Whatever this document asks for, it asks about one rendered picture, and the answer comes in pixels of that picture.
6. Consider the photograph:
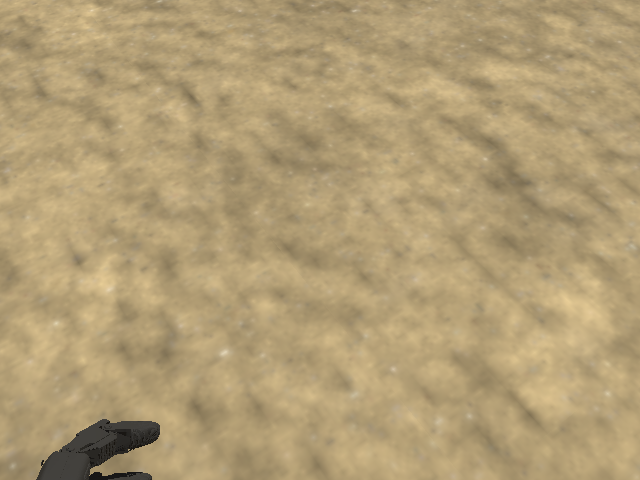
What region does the left robot hand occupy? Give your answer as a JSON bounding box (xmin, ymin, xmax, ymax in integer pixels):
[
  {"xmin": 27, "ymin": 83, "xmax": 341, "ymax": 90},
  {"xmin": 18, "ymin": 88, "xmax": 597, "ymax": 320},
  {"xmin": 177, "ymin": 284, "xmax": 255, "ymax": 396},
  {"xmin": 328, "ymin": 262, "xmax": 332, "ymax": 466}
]
[{"xmin": 36, "ymin": 419, "xmax": 160, "ymax": 480}]

